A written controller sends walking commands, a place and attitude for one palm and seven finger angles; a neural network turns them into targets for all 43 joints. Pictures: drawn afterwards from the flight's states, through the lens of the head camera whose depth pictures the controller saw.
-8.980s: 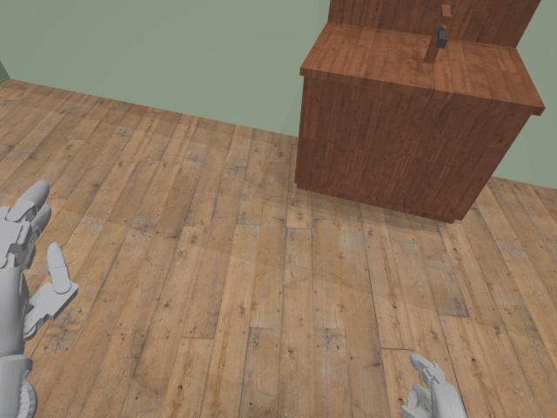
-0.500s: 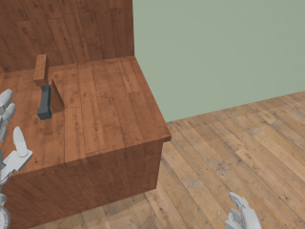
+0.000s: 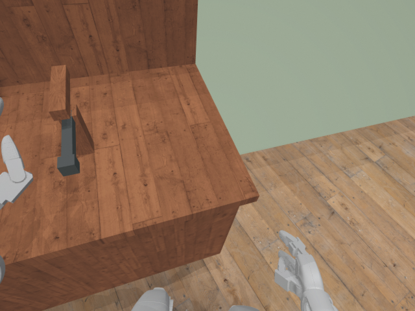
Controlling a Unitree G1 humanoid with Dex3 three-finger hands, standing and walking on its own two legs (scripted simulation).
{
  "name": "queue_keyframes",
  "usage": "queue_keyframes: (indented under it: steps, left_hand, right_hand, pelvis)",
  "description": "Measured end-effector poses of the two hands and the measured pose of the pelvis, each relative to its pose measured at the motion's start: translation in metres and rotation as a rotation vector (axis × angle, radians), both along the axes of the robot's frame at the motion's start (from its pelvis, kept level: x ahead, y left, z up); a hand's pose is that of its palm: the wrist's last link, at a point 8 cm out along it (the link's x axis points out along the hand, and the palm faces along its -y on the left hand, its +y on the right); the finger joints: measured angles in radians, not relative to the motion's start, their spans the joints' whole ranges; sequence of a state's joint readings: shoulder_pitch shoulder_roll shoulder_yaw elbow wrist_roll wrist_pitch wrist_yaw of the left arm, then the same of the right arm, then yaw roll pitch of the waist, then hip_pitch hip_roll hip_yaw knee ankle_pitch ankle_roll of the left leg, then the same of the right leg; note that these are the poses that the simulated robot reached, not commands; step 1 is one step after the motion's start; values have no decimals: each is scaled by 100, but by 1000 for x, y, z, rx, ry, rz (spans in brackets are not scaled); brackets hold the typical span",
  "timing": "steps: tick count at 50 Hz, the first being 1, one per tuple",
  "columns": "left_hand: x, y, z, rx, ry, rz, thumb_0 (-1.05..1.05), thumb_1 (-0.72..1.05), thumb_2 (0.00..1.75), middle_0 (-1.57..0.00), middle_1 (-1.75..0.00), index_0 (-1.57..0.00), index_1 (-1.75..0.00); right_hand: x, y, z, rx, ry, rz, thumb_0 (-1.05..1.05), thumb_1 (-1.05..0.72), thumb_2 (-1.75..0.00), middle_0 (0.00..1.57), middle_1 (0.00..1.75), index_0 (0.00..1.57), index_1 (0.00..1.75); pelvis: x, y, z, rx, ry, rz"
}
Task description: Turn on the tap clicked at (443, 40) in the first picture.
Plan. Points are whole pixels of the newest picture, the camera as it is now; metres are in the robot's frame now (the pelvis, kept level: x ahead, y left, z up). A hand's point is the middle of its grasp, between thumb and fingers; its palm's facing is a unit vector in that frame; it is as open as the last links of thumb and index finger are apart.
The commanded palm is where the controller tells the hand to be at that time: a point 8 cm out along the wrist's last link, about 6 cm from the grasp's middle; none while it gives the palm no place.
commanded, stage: come to a stop and stand still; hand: left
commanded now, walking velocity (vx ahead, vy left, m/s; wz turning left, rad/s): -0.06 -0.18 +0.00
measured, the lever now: (68, 165) +0.33 +0.28 +0.07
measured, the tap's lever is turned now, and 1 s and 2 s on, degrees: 0 0 0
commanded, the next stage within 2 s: none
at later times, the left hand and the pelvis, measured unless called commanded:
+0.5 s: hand (29, 183) +0.23 +0.24 +0.19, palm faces +0.33 -0.88 -0.35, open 7.4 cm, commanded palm +0.17 +0.30 +0.20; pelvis +0.01 +0.02 +0.03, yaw +0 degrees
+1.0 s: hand out of the picture +0.20 +0.33 +0.19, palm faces +0.39 -0.81 -0.43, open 7.4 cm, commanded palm +0.13 +0.34 +0.20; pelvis -0.03 +0.06 +0.01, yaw +1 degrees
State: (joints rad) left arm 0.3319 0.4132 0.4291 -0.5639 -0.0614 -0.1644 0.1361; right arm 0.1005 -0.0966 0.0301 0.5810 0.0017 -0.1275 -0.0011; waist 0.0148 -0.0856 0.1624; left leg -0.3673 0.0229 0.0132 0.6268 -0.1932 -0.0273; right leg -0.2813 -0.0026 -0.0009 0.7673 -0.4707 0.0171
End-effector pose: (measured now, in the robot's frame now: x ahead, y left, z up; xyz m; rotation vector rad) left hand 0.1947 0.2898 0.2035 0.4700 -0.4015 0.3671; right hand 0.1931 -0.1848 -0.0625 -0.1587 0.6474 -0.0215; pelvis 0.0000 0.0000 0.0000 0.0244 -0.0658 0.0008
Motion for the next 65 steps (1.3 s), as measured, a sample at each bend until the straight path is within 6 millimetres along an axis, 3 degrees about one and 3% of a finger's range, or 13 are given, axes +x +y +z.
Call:
queue_keyframes:
  steps: [7, 15, 20, 25, 28, 31, 33, 39, 42, 45, 50, 54, 65]
  left_hand:
    - [-11, -15, 22, 44, 91, -77, 1, 89, 90, -21, -30, -21, -30]
    - [3, 34, -11, -65, 207, 77, 1, 89, 90, -22, -30, -21, -30]
    - [6, 15, -15, -138, 178, 22, 1, 89, 90, -21, -30, -21, -30]
    - [-5, -2, 2, -75, 139, -60, 1, 89, 90, -21, -30, -21, -30]
    - [0, 27, 41, 191, 26, -24, 1, 88, 90, -22, -30, -22, -30]
    - [4, 62, 66, 209, -70, 76, 1, 88, 90, -22, -30, -22, -30]
    - [3, 68, 57, 149, -40, 88, 1, 89, 90, -21, -30, -21, -30]
    - [-17, 23, -27, -50, 249, -111, 1, 90, 90, -20, -30, -20, -30]
    - [-27, 23, -53, -83, 313, -156, 1, 89, 90, -21, -30, -21, -30]
    - [-27, 43, -49, -53, 251, -124, 1, 88, 90, -22, -30, -22, -30]
    - [-30, 78, 0, 74, 27, -27, 2, 88, 90, -22, -30, -22, -30]
    - [-41, 82, 28, 111, -81, -20, 1, 89, 90, -22, -30, -21, -30]
    - [-31, 89, -23, -46, 133, 21, 1, 89, 90, -21, -30, -21, -30]
  right_hand:
    - [-6, 9, 2, 40, 47, -7, 1, -90, -90, 20, 30, 21, 30]
    - [-7, -18, 11, -83, 96, -93, 2, -90, -90, 20, 30, 20, 30]
    - [1, -25, 28, -126, 35, -85, 2, -90, -90, 20, 30, 20, 30]
    - [5, -24, 37, -117, -19, -88, 2, -90, -90, 20, 30, 20, 30]
    - [0, -20, 30, -135, -5, -26, 1, -90, -90, 20, 30, 20, 30]
    - [-12, -19, 21, -114, 37, -3, 1, -90, -90, 20, 30, 20, 30]
    - [-24, -19, 18, -77, 38, -24, 1, -90, -90, 20, 30, 20, 30]
    - [-63, -10, 14, -55, 50, -106, 2, -90, -90, 20, 30, 20, 30]
    - [-77, 0, 16, -99, 81, -111, 2, -90, -90, 20, 30, 20, 30]
    - [-83, 11, 18, -135, 104, -85, 2, -90, -90, 20, 30, 20, 30]
    - [-76, 33, 15, -121, 78, -6, 2, -90, -90, 20, 30, 20, 30]
    - [-62, 51, 15, -79, 40, 24, 2, -90, -90, 20, 30, 20, 30]
    - [-30, 69, 24, -57, -6, 48, 2, -90, -90, 20, 30, 21, 30]
  pelvis:
    - [19, 11, 15, -62, 43, -3]
    - [28, 22, 23, -50, 57, -10]
    - [19, 22, 25, -56, 59, -6]
    - [11, 19, 25, -64, 63, -4]
    - [0, 15, 23, -69, 63, 14]
    - [-10, 16, 21, -66, 59, -3]
    - [-12, 22, 21, -62, 54, -20]
    - [-13, 44, 21, -55, 29, -43]
    - [-15, 48, 20, -55, 25, -34]
    - [-20, 53, 17, -65, 21, -18]
    - [-27, 63, 15, -79, 19, 9]
    - [-24, 72, 16, -80, 24, 4]
    - [-12, 78, 21, -62, 35, 9]
